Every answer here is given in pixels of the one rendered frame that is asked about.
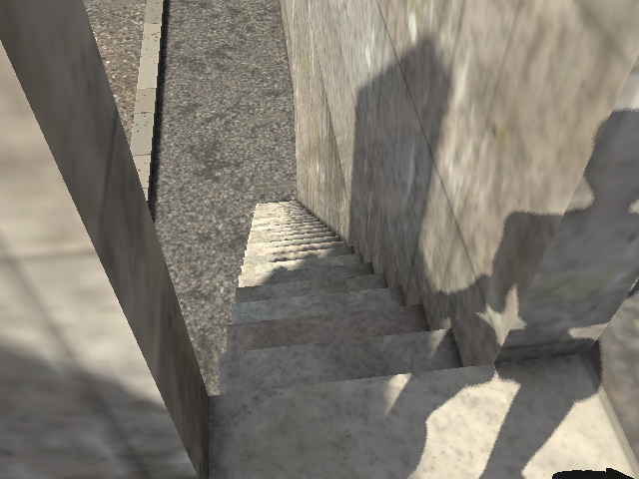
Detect stairs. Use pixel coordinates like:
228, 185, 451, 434
219, 201, 463, 395

